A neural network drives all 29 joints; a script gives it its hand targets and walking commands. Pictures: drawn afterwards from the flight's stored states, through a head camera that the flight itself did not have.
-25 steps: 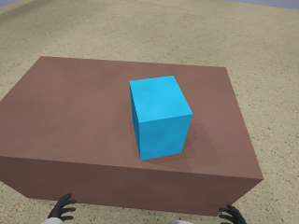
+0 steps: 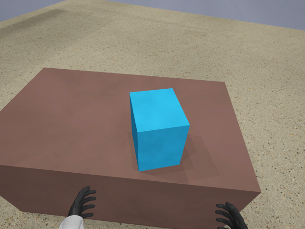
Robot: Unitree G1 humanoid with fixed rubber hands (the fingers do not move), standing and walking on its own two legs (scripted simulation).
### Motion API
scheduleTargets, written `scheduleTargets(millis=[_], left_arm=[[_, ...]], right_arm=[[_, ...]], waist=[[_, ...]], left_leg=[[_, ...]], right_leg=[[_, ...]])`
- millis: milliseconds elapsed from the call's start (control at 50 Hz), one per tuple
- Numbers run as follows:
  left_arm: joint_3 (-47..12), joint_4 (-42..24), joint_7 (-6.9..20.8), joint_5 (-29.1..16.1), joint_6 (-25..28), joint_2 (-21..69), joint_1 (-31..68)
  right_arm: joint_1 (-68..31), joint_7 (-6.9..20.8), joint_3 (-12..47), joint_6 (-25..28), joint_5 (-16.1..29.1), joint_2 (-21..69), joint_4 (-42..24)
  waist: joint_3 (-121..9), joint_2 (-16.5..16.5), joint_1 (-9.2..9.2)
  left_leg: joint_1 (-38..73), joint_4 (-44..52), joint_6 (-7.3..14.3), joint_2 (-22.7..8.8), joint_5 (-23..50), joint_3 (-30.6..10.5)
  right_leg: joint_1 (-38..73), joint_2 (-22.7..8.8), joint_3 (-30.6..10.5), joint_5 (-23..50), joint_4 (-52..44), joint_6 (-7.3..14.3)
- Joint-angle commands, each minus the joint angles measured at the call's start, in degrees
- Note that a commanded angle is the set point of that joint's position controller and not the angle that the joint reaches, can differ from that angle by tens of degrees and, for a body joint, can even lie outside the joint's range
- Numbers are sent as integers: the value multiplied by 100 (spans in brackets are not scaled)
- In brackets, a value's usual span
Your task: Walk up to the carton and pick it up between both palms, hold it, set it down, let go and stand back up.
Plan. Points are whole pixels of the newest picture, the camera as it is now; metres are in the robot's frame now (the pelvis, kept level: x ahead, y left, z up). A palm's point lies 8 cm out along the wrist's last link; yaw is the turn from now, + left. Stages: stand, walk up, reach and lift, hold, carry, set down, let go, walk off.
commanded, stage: reach and lift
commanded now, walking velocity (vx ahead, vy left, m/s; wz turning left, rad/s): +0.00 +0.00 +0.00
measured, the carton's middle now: (155, 129) +0.49 +0.01 -0.06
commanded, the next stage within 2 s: none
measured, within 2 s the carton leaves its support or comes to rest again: neither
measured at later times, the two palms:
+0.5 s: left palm (84, 205) +0.19 +0.19 -0.04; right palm (228, 219) +0.18 -0.20 -0.06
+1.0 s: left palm (97, 188) +0.23 +0.16 -0.02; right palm (228, 202) +0.22 -0.20 -0.05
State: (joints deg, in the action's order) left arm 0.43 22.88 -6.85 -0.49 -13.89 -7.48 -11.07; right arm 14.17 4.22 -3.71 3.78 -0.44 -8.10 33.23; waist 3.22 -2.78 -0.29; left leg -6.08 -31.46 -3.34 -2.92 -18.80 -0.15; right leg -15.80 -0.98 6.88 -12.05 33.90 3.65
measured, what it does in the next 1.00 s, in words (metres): stands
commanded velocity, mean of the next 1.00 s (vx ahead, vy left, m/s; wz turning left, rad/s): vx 0.00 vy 0.00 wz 0.00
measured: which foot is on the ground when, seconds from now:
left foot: down 0.00-1.00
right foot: down 0.00-1.00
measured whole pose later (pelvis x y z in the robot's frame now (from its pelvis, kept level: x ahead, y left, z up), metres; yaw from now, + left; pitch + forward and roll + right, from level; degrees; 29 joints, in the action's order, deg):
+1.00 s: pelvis +0.04 +0.02 +0.00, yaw -3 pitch +0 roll +1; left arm -7.1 23.0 -15.4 0.3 13.1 1.5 -12.1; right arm 5.9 11.4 6.7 31.3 18.7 -15.4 48.5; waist -0.7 -0.6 -3.3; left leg -10.6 -33.8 -3.2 -4.0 -22.7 2.4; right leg -21.1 0.4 4.4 -14.1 35.4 3.2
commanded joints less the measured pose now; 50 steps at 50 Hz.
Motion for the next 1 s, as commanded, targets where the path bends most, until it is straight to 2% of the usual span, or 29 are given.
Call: scheduleTargets(millis=[0, 20, 60, 80, 100, 120, 160, 180, 200, 280, 300, 340, 380, 400, 440, 500, 520, 540, 560, 580, 600, 620, 680, 700, 800, 820, 840, 880, 980], left_arm=[[271, -1152, -128, 111, 550, -721, 801], [269, -1298, -181, 135, 619, -666, 708], [207, -1258, -187, 96, 808, -595, 757], [59, -1444, -196, 71, 916, -516, 758], [119, -1450, -207, 36, 1021, -546, 718], [50, -1604, -264, 18, 1140, -550, 874], [-123, -1589, -286, -85, 1313, -407, 664], [-207, -1570, -302, -62, 1367, -235, 583], [-266, -1700, -339, -66, 1484, -235, 582], [-357, -1595, -422, 52, 1785, -67, 256], [-370, -1519, -414, 31, 1836, 23, 117], [-547, -1595, -485, 37, 1992, 201, 17], [-629, -1611, -541, -28, 2137, 308, -48], [-493, -1501, -542, 41, 2248, 257, -131], [-573, -1281, -544, 120, 2395, 383, -419], [-576, -1479, -628, 143, 2716, 435, -251], [-648, -1453, -652, 137, 2790, 477, -159], [-601, -1326, -677, 211, 2841, 534, -190], [-598, -1433, -697, 210, 2945, 510, -29], [-733, -1232, -709, 162, 2951, 668, -222], [-768, -1463, -776, 193, 3012, 628, 85], [-853, -1322, -803, 157, 3046, 756, 67], [-837, -1299, -827, 114, 3139, 835, 98], [-898, -1538, -852, 126, 3201, 837, 157], [-889, -1470, -868, 154, 3338, 890, 139], [-873, -1441, -869, 212, 3313, 895, 204], [-888, -1357, -838, 130, 3305, 892, 313], [-752, -1301, -852, 194, 3253, 859, 695], [-680, -1154, -884, 146, 2982, 932, 980]], right_arm=[[-708, 35, -86, 439, 139, -504, -1079], [-734, 74, -107, 500, 241, -527, -1049], [-787, 98, -58, 589, 275, -560, -1050], [-707, 101, -132, 647, 274, -551, -983], [-688, 86, -139, 735, 269, -523, -1116], [-766, 106, -163, 785, 324, -533, -1013], [-769, 130, -263, 926, 382, -632, -983], [-675, 160, -202, 996, 456, -663, -798], [-645, 161, -332, 1095, 466, -737, -779], [-740, 220, -201, 1467, 686, -855, -352], [-679, 238, -171, 1550, 766, -907, -314], [-682, 327, -166, 1796, 887, -1027, -69], [-789, 368, -177, 1947, 968, -1214, 5], [-693, 387, -89, 2068, 1003, -1159, -51], [-585, 410, -48, 2274, 1076, -1356, 296], [-652, 500, 113, 2630, 1331, -1465, 245], [-804, 519, 79, 2742, 1366, -1472, 301], [-793, 534, 195, 2819, 1406, -1542, 335], [-871, 573, 354, 2870, 1548, -1522, 292], [-857, 619, 207, 2938, 1504, -1660, 525], [-1003, 651, 266, 2969, 1578, -1732, 606], [-1095, 707, 258, 3011, 1592, -1804, 641], [-1145, 753, 513, 3155, 1802, -1662, 564], [-1197, 765, 508, 3210, 1845, -1692, 486], [-1265, 794, 625, 3420, 1984, -1829, 625], [-1314, 821, 698, 3421, 2040, -1905, 760], [-1395, 813, 672, 3391, 2013, -1837, 894], [-1700, 770, 802, 3310, 2050, -1655, 565], [-2121, 635, 611, 2995, 1864, -1720, 410]], waist=[[-324, 5, -131], [-317, 120, -176], [-425, 152, -222], [-580, 151, -91], [-662, 7, -123], [-657, 172, -106], [-622, 27, -92], [-645, 127, -94], [-721, 249, -44], [-611, 285, -99], [-671, 101, -107], [-630, 203, -80], [-659, 35, -65], [-628, -51, -162], [-625, -142, -133], [-913, -5, -230], [-960, 66, -183], [-833, -27, -279], [-937, -63, -294], [-865, -54, -243], [-897, 34, -206], [-771, -121, -210], [-1049, -46, -322], [-1198, -35, -298], [-1342, -25, -283], [-1246, -81, -277], [-1106, -98, -209], [-1221, -44, -357], [-1007, -363, -385]], left_leg=[[-1968, 919, 308, 377, -271, 436], [-1907, 917, 238, 372, -228, 485], [-1881, 888, 296, 395, -211, 460], [-1758, 911, 271, 360, -181, 441], [-1854, 837, 256, 364, -119, 445], [-1815, 862, 257, 368, -97, 419], [-1756, 865, 240, 341, -144, 403], [-1747, 923, 225, 299, -115, 396], [-1889, 1007, 207, 248, -32, 354], [-1880, 1046, 202, 269, 146, 330], [-1809, 1020, 197, 255, 313, 291], [-1647, 1038, 152, 214, 507, 289], [-1583, 968, 115, 188, 636, 219], [-1680, 907, 167, 245, 839, 314], [-1554, 880, 131, 242, 1134, 284], [-1417, 728, 103, 259, 1506, 265], [-1440, 719, 93, 256, 1525, 244], [-1489, 704, 108, 302, 1578, 284], [-1583, 671, 135, 287, 1303, 289], [-1443, 632, 73, 254, 1364, 255], [-1404, 627, 68, 261, 1272, 240], [-1429, 658, 86, 250, 1094, 227], [-1573, 550, 94, 278, 1191, 272], [-1469, 513, 62, 260, 1305, 240], [-1727, 375, 51, 292, 1377, 255], [-1795, 404, 70, 297, 1371, 204], [-1897, 458, 73, 300, 996, 190], [-2020, 519, 120, 347, 769, 253], [-2191, 662, 172, 325, 317, 319]], right_leg=[[1564, -425, -1422, -2113, -1521, -516], [1490, -408, -1395, -2061, -1521, -522], [1450, -474, -1465, -2152, -1551, -497], [1439, -390, -1338, -1944, -1464, -514], [1506, -399, -1395, -1870, -1474, -537], [1513, -396, -1415, -1913, -1441, -481], [1396, -330, -1342, -1712, -1431, -481], [1454, -307, -1252, -1529, -1396, -430], [1548, -219, -1078, -963, -1198, -391], [1632, -86, -947, -249, -1049, -321], [1720, -59, -922, -21, -1035, -308], [1565, 31, -735, 280, -940, -262], [1519, 113, -680, 438, -901, -225], [1678, 78, -765, 643, -889, -265], [1687, 127, -738, 993, -807, -246], [1636, 179, -732, 1385, -648, -192], [1566, 223, -672, 1413, -618, -163], [1597, 226, -720, 1565, -577, -158], [1592, 168, -818, 1230, -576, -214], [1360, 252, -727, 1125, -650, -162], [1260, 280, -699, 1118, -570, -138], [1086, 290, -660, 853, -608, -119], [1248, 257, -779, 1130, -495, -107], [1244, 284, -769, 1228, -485, -106], [1425, 256, -854, 1440, -356, -103], [1417, 282, -855, 1479, -361, -91], [1340, 222, -931, 1108, -430, -94], [1483, 193, -1011, 915, -433, -129], [1534, 84, -1142, 355, -625, -167]])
